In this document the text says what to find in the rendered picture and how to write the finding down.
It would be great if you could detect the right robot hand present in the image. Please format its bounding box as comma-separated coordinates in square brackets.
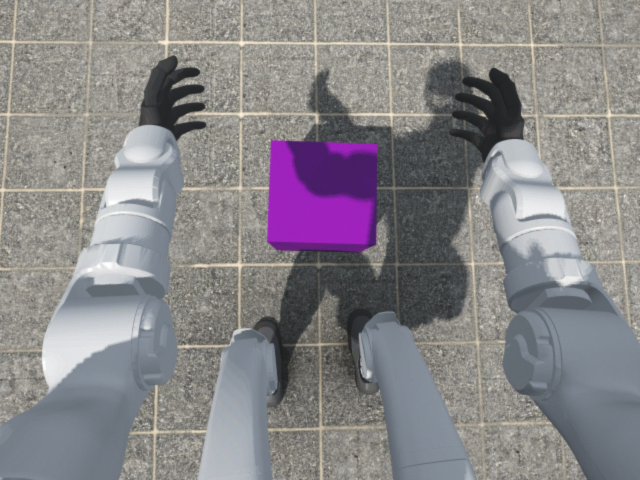
[449, 68, 525, 163]

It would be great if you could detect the carton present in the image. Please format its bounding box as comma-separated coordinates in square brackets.
[267, 140, 377, 252]

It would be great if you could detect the robot left forearm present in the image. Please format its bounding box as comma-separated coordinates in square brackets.
[42, 125, 184, 386]

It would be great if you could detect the robot right upper arm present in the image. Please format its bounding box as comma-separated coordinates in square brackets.
[502, 307, 640, 480]

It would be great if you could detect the robot left upper arm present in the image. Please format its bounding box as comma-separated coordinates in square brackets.
[0, 294, 178, 480]

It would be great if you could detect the left robot hand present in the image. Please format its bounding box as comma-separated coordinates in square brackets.
[138, 55, 206, 141]

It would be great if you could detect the left robot thigh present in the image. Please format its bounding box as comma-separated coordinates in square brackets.
[197, 338, 278, 480]

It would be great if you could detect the robot left shin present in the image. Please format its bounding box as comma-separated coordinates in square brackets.
[220, 328, 275, 394]

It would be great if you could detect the robot right forearm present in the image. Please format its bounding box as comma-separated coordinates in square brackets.
[480, 139, 640, 348]

